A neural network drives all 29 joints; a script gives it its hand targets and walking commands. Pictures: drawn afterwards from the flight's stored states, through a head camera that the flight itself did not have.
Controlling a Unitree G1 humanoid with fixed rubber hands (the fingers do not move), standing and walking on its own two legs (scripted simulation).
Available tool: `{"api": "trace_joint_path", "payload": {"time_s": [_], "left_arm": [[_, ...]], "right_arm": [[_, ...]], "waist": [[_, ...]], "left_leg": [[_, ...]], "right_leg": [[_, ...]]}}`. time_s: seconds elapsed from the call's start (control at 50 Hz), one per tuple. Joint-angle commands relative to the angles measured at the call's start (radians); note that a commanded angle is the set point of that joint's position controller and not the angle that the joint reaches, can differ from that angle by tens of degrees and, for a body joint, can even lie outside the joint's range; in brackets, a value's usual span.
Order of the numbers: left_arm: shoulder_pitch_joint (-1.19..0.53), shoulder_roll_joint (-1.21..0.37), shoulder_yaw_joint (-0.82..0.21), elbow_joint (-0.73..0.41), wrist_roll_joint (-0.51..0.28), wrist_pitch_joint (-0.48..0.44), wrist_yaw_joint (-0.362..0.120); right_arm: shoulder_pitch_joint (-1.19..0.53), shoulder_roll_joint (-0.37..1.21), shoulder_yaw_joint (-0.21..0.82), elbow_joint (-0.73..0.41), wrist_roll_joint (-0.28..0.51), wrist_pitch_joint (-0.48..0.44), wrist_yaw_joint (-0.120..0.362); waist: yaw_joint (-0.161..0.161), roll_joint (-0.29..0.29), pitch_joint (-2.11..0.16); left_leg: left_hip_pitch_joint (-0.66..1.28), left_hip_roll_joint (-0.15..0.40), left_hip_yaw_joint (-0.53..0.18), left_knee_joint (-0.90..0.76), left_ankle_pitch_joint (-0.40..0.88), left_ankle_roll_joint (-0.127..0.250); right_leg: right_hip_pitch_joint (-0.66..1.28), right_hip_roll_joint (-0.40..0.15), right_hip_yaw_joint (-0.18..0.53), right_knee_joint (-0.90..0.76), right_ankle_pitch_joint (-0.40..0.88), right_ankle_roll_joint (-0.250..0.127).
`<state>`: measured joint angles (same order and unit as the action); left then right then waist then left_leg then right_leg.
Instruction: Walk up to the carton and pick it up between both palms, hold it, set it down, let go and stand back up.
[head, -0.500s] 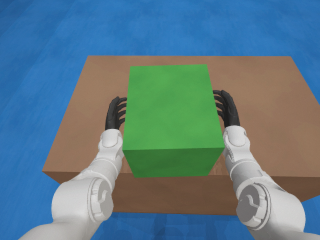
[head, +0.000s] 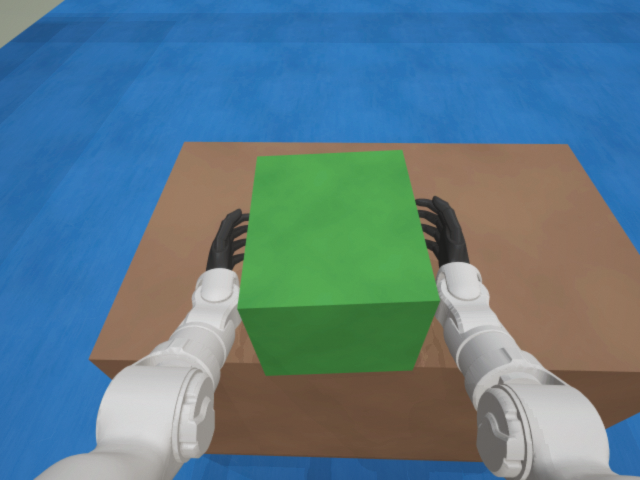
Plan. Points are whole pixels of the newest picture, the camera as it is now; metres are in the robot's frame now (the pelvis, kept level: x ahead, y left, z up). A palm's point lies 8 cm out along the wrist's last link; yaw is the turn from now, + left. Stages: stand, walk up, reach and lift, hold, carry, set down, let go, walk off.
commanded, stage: reach and lift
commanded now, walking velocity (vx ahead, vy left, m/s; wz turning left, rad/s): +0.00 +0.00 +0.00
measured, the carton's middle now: (334, 262) +0.44 +0.02 +0.01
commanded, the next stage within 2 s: hold in 1.72 s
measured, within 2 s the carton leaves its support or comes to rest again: neither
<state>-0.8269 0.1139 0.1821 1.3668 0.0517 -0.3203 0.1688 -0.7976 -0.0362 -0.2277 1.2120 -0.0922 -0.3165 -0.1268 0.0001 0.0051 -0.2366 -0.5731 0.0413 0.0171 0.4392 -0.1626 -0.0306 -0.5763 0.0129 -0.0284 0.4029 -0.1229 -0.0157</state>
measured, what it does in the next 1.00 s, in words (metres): stands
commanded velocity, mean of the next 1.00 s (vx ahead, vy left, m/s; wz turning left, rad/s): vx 0.00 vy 0.00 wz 0.00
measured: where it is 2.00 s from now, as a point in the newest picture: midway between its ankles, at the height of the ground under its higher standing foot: outside the picture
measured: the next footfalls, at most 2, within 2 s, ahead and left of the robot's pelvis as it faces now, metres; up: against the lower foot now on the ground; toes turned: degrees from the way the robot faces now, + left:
none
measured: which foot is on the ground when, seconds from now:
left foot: down 0.00-1.00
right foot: down 0.00-1.00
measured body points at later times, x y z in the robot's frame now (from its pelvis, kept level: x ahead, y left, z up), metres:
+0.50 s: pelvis +0.00 +0.00 +0.01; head -0.04 +0.01 +0.46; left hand +0.41 +0.18 +0.13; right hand +0.42 -0.13 +0.17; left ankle +0.01 +0.13 -0.74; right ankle +0.03 -0.11 -0.74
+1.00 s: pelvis -0.02 +0.01 +0.01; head -0.07 +0.02 +0.46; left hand +0.36 +0.20 +0.16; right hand +0.38 -0.11 +0.19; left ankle +0.01 +0.13 -0.74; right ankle +0.03 -0.11 -0.74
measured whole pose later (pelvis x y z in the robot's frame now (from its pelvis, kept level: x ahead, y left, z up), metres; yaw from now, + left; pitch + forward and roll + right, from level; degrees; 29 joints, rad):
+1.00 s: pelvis -0.02 +0.01 +0.01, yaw +0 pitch -3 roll -1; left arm -0.62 0.05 0.28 0.53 0.11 0.46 0.08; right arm -0.73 -0.02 -0.09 0.74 0.10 0.26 -0.16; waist 0.00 -0.03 -0.10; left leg -0.14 0.04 0.02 0.34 -0.15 -0.03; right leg -0.13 0.01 -0.03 0.27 -0.09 -0.01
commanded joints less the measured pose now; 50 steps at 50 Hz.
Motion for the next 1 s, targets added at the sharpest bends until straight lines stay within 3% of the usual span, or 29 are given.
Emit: {"api": "trace_joint_path", "payload": {"time_s": [0.0,0.08,0.14,0.16,0.28,0.34,0.42,0.44,0.5,0.6,0.66,0.7,0.72,0.74,0.8,0.82,0.86,0.9,0.98], "left_arm": [[-0.796,-0.823,-0.331,-0.509,-0.096,-0.073,-0.155],[-0.832,-0.800,-0.319,-0.619,-0.102,0.018,-0.161],[-0.850,-0.789,-0.296,-0.637,-0.090,0.115,-0.167],[-0.846,-0.767,-0.262,-0.624,-0.074,0.145,-0.172],[-0.816,-0.714,-0.128,-0.641,0.004,0.310,-0.211],[-0.805,-0.708,-0.089,-0.649,0.047,0.362,-0.232],[-0.751,-0.700,-0.074,-0.696,0.096,0.405,-0.254],[-0.718,-0.702,-0.086,-0.720,0.106,0.423,-0.259],[-0.616,-0.692,-0.075,-0.744,0.130,0.464,-0.276],[-0.545,-0.772,-0.244,-0.941,0.043,0.521,-0.270],[-0.509,-0.824,-0.384,-1.107,-0.011,0.575,-0.260],[-0.518,-0.825,-0.426,-1.144,-0.028,0.610,-0.252],[-0.516,-0.810,-0.429,-1.190,-0.025,0.628,-0.254],[-0.542,-0.804,-0.444,-1.208,-0.026,0.642,-0.253],[-0.523,-0.769,-0.390,-1.131,0.005,0.697,-0.269],[-0.514,-0.748,-0.341,-1.052,0.029,0.714,-0.278],[-0.510,-0.742,-0.306,-1.000,0.051,0.738,-0.291],[-0.566,-0.742,-0.298,-1.027,0.050,0.740,-0.296],[-0.616,-0.733,-0.256,-0.956,0.065,0.743,-0.307]], "right_arm": [[-0.638,0.818,0.498,-0.343,0.071,0.057,0.133],[-0.652,0.782,0.499,-0.408,0.151,0.152,0.123],[-0.697,0.727,0.441,-0.413,0.177,0.223,0.122],[-0.716,0.715,0.425,-0.412,0.183,0.242,0.118],[-0.728,0.672,0.313,-0.329,0.161,0.336,0.126],[-0.703,0.661,0.239,-0.280,0.134,0.353,0.132],[-0.632,0.677,0.201,-0.247,0.104,0.362,0.132],[-0.606,0.682,0.216,-0.270,0.109,0.365,0.128],[-0.570,0.699,0.265,-0.346,0.123,0.373,0.114],[-0.646,0.754,0.461,-0.655,0.222,0.361,0.073],[-0.660,0.762,0.575,-0.878,0.298,0.387,0.047],[-0.656,0.729,0.575,-0.922,0.314,0.417,0.036],[-0.632,0.726,0.588,-0.938,0.333,0.436,0.031],[-0.617,0.699,0.565,-0.914,0.320,0.456,0.029],[-0.589,0.638,0.478,-0.823,0.283,0.505,0.041],[-0.589,0.621,0.429,-0.757,0.255,0.519,0.048],[-0.597,0.597,0.374,-0.684,0.222,0.526,0.062],[-0.606,0.618,0.351,-0.643,0.207,0.529,0.080],[-0.632,0.622,0.275,-0.549,0.145,0.525,0.107]], "waist": [[-0.033,0.020,-0.708],[-0.047,0.019,-0.589],[-0.064,0.007,-0.486],[-0.053,-0.005,-0.428],[-0.041,-0.048,-0.228],[-0.057,-0.038,-0.193],[-0.059,-0.015,-0.201],[-0.064,0.006,-0.216],[-0.054,-0.010,-0.233],[-0.045,-0.004,-0.433],[-0.059,0.010,-0.465],[-0.077,0.036,-0.408],[-0.073,0.021,-0.379],[-0.097,0.043,-0.335],[-0.114,0.028,-0.162],[-0.119,0.010,-0.092],[-0.128,0.018,-0.022],[-0.125,0.019,-0.038],[-0.134,0.018,-0.020]], "left_leg": [[0.263,-0.082,-0.024,0.009,0.299,-0.026],[0.301,-0.081,-0.044,-0.037,0.213,-0.012],[0.323,-0.078,-0.056,-0.079,0.127,-0.004],[0.318,-0.078,-0.050,-0.091,0.093,0.005],[0.352,-0.075,-0.027,-0.165,0.007,0.022],[0.374,-0.081,-0.021,-0.184,-0.003,0.022],[0.409,-0.088,-0.001,-0.181,0.061,0.011],[0.423,-0.090,0.001,-0.171,0.107,0.002],[0.437,-0.098,0.007,-0.151,0.197,0.004],[0.511,-0.116,-0.009,-0.090,0.388,-0.014],[0.559,-0.123,-0.030,-0.064,0.461,-0.028],[0.573,-0.117,-0.042,-0.068,0.423,-0.035],[0.572,-0.114,-0.043,-0.070,0.415,-0.030],[0.580,-0.110,-0.047,-0.076,0.388,-0.035],[0.555,-0.095,-0.040,-0.134,0.158,-0.016],[0.516,-0.095,-0.031,-0.164,0.046,-0.003],[0.482,-0.085,-0.020,-0.202,-0.059,0.008],[0.470,-0.081,-0.016,-0.215,-0.096,0.013],[0.439,-0.085,-0.005,-0.235,-0.157,0.023]], "right_leg": [[0.636,0.028,-0.003,0.053,0.514,0.037],[0.609,0.025,0.011,0.016,0.371,0.037],[0.560,0.022,0.016,-0.039,0.223,0.030],[0.558,0.013,0.023,-0.050,0.191,0.034],[0.594,0.004,0.023,-0.106,0.055,0.041],[0.614,0.001,0.022,-0.120,0.034,0.043],[0.681,-0.001,0.023,-0.115,0.130,0.051],[0.725,-0.001,0.023,-0.103,0.206,0.050],[0.812,-0.006,0.030,-0.094,0.362,0.066],[0.890,0.016,0.026,-0.057,0.626,0.081],[0.886,0.034,0.020,-0.063,0.651,0.076],[0.815,0.043,0.014,-0.083,0.545,0.068],[0.805,0.046,0.015,-0.088,0.522,0.069],[0.766,0.048,0.009,-0.104,0.442,0.064],[0.667,0.039,0.001,-0.157,0.141,0.052],[0.640,0.029,0.002,-0.174,0.037,0.052],[0.599,0.019,-0.005,-0.184,-0.073,0.043],[0.591,0.020,-0.011,-0.179,-0.108,0.036],[0.576,0.006,-0.018,-0.184,-0.163,0.036]]}}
